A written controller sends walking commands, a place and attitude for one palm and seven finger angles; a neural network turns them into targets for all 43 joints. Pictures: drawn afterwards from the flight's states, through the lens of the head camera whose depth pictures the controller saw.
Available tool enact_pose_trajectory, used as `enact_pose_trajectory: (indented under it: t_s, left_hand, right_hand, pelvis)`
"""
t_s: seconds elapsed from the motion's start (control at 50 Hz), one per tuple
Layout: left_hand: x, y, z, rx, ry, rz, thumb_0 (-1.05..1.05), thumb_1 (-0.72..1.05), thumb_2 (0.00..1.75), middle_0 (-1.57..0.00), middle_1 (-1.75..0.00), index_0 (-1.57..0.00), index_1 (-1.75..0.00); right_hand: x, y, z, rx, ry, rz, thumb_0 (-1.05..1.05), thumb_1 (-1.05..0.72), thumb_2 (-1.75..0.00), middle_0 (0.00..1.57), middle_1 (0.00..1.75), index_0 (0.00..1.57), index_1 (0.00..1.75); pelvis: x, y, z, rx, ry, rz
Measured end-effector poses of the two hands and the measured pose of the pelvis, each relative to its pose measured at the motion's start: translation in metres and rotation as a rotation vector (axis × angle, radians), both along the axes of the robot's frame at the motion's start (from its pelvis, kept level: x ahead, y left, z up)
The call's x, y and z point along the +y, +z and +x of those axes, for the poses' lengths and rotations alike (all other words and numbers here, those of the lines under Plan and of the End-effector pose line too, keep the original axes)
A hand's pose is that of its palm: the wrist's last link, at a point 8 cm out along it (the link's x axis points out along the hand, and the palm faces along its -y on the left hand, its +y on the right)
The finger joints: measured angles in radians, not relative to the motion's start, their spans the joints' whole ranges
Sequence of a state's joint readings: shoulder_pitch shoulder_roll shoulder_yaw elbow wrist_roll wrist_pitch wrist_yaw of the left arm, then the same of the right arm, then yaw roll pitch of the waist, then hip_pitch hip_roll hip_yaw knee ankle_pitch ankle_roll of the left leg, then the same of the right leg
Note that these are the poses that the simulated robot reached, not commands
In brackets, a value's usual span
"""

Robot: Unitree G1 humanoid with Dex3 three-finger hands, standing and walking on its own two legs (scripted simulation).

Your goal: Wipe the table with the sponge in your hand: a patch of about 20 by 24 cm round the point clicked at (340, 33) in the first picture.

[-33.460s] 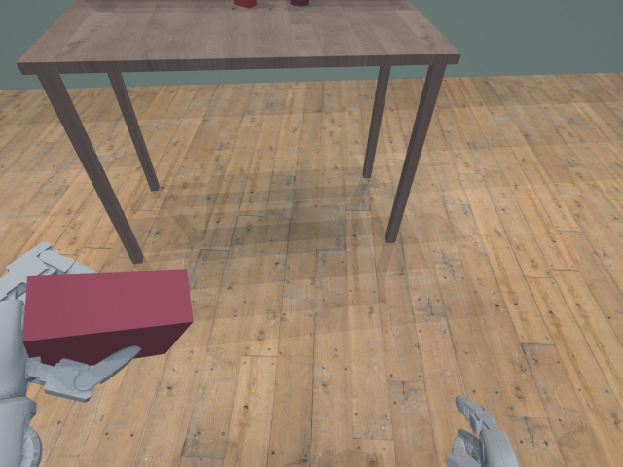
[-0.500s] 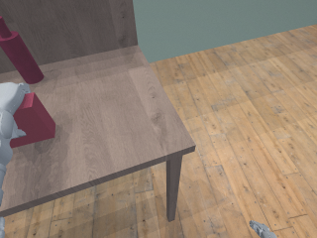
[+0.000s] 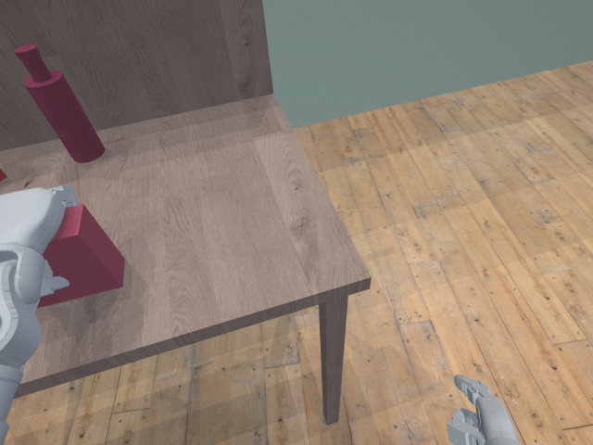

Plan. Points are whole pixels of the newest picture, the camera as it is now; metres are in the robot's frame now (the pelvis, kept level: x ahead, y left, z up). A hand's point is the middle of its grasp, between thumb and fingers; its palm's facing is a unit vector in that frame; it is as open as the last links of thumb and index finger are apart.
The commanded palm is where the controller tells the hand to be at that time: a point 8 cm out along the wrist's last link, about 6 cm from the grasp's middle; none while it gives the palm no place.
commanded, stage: wipe back along the first lane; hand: left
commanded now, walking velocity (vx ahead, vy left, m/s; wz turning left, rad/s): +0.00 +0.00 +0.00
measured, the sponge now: (61, 269) +0.28 +0.37 +0.10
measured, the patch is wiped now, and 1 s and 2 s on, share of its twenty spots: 0.95 1.00 1.00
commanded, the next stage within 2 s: lift the sponge slowly off the table in 0.18 s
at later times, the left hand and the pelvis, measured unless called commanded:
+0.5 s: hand (44, 265) +0.26 +0.35 +0.14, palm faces +0.02 +0.03 -1.00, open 9.6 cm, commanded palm +0.22 +0.34 +0.18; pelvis +0.00 -0.01 +0.00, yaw +0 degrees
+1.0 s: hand (41, 267) +0.25 +0.34 +0.15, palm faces +0.03 +0.01 -1.00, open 9.6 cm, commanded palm +0.22 +0.34 +0.22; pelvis -0.01 -0.01 +0.00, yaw +1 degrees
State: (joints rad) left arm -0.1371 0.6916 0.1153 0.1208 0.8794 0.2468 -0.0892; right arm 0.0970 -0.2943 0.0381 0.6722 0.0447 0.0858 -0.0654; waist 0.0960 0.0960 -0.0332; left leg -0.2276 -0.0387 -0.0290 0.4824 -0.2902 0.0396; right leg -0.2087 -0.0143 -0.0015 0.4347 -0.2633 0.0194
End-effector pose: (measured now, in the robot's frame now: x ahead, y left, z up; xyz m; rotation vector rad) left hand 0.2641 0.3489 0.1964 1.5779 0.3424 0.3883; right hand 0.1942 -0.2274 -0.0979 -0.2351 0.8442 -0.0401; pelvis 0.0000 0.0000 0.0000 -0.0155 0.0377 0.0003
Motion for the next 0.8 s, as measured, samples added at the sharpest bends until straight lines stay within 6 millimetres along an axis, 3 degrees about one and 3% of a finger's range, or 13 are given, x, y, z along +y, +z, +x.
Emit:
enact_pose_trajectory:
  t_s: [0.36, 0.8]
  left_hand:
    - [-0.015, 0.0, -0.029, -0.015, -0.006, -0.008, 0.01, -0.48, 1.11, -0.71, -1.43, -0.74, -1.48]
    - [-0.017, 0.002, -0.033, -0.001, -0.032, -0.017, 0.0, -0.49, 1.11, -0.74, -1.4, -0.77, -1.45]
  right_hand:
    - [-0.008, 0.001, 0.004, -0.026, 0.003, -0.002, 0.01, -0.9, -0.9, 0.2, 0.3, 0.21, 0.3]
    - [-0.002, 0.006, 0.009, -0.049, 0.031, -0.026, 0.01, -0.9, -0.9, 0.2, 0.3, 0.21, 0.3]
  pelvis:
    - [-0.007, -0.001, 0.001, -0.021, -0.007, 0.003]
    - [-0.008, 0.0, -0.004, -0.039, 0.006, 0.002]
